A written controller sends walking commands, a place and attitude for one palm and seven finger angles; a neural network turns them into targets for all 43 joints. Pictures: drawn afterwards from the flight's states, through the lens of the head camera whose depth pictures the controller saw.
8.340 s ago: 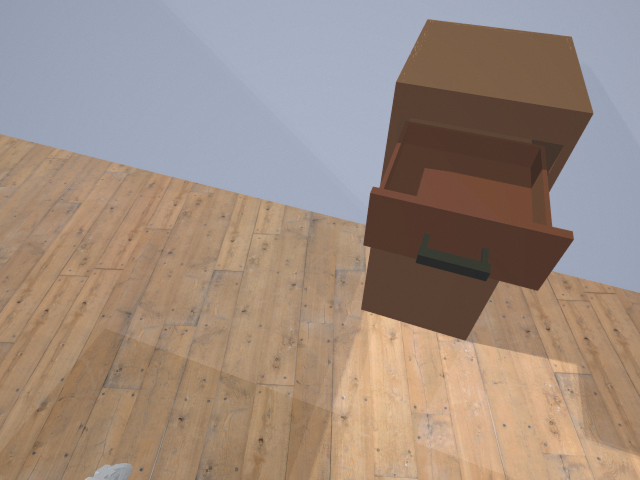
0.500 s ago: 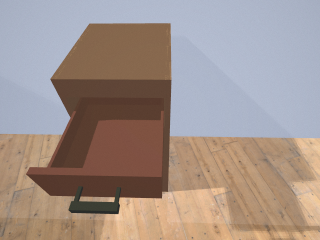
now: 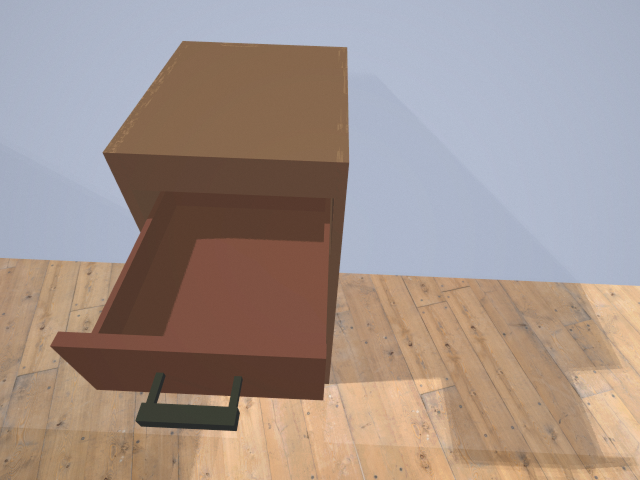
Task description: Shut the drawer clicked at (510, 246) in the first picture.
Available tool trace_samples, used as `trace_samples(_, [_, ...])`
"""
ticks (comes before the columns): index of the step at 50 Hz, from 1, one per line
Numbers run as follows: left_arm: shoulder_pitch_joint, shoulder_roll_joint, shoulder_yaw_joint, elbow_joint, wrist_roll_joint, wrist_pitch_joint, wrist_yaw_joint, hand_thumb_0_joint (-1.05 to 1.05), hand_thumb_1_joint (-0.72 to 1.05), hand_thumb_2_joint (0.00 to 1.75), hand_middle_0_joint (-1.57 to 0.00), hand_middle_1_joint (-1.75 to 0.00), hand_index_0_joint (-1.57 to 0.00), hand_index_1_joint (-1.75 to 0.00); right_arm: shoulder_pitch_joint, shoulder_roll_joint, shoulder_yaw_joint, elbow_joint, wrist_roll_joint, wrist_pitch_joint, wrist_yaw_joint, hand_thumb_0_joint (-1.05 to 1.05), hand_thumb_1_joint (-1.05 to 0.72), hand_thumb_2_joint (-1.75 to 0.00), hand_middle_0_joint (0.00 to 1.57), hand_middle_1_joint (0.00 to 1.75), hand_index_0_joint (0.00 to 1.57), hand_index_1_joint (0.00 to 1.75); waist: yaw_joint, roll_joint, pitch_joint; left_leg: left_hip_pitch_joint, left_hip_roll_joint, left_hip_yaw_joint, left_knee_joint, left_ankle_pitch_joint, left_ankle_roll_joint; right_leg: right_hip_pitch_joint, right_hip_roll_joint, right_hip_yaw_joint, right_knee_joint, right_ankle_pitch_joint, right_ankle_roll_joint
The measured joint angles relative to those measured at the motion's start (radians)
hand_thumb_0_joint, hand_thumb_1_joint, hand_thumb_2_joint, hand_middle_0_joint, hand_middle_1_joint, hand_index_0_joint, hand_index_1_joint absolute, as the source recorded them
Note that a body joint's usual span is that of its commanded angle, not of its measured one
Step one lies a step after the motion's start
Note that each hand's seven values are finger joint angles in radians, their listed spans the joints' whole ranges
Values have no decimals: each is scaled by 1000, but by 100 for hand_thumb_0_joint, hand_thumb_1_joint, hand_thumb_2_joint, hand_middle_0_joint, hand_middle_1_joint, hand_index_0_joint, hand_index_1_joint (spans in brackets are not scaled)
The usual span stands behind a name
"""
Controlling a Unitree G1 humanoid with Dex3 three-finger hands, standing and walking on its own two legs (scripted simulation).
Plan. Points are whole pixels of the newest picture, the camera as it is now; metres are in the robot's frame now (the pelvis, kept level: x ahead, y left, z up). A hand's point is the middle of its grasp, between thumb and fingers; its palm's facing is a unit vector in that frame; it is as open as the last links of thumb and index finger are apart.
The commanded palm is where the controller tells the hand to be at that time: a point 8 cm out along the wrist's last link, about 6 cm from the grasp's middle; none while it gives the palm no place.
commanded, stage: look again from close up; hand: left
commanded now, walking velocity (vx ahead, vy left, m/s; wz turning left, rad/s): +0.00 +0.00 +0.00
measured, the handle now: (193, 399) +0.22 +0.18 -0.04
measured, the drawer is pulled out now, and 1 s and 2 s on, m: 0.29 0.29 0.29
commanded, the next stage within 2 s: shuffle to correct the standing spot in 0.30 s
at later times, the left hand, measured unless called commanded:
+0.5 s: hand out of the picture -0.03 +0.15 -0.18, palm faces +0.01 -0.99 -0.16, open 7.4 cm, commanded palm none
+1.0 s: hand out of the picture +0.02 +0.12 -0.16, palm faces -0.03 -0.95 -0.31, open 7.4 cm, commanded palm none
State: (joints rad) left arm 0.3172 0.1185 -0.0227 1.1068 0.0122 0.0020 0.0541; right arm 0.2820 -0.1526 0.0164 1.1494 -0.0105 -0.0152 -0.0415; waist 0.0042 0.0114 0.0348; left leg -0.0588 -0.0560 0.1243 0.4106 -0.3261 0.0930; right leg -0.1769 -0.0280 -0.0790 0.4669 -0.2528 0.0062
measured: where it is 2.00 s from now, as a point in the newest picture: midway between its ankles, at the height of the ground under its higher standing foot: outside the picture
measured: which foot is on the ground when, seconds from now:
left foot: down 0.00-0.90, up 0.92-1.00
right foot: down 0.00-0.58, up 0.60-0.88, down 0.90-1.00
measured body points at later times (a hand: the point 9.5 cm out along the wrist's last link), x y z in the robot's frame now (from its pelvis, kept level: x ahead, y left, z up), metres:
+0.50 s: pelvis -0.01 +0.00 +0.00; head +0.00 +0.01 +0.45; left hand -0.03 +0.20 -0.16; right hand -0.05 -0.20 -0.16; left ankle -0.06 +0.05 -0.74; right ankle +0.00 -0.12 -0.74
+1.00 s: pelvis -0.07 -0.08 -0.01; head -0.02 -0.11 +0.43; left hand +0.02 +0.17 -0.14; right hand -0.03 -0.33 -0.18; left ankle -0.10 +0.05 -0.68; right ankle -0.05 -0.17 -0.74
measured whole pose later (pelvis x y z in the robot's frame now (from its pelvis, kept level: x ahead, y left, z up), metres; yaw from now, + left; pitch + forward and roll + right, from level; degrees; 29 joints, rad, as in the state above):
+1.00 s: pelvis -0.07 -0.08 -0.01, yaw -2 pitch -1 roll +2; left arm 0.16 0.18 0.03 0.94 0.03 0.02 0.06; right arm 0.15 -0.22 -0.07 1.02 -0.02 0.07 -0.03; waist 0.00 0.04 0.13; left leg -0.41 -0.02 0.02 1.02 -0.50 -0.02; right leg -0.32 -0.02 -0.03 0.64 -0.31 -0.04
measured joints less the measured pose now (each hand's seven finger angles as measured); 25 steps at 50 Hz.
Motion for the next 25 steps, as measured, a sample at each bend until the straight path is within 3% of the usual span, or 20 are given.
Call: trace_samples(25, [18,-14,2,4,-1,0,3,0,90,90,-20,-29,-20,-30,48,40,-2,34,6,-6,-4,0,-91,-90,20,29,20,30,-7,-11,-8,-17,-3,18,-9,13,4,-28,-1,17,3,14,2])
